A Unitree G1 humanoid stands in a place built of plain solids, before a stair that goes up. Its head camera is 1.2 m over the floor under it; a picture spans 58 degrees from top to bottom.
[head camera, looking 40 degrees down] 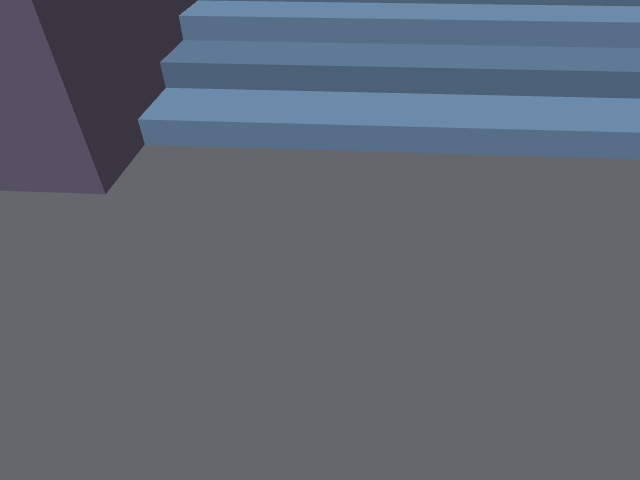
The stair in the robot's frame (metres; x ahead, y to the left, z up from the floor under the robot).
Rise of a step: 0.16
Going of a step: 0.48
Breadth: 4.15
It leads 3 degrees to the right of straight ahead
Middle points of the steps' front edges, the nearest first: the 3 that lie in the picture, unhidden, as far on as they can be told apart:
2.17 -1.05 0.16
2.64 -1.08 0.32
3.12 -1.10 0.48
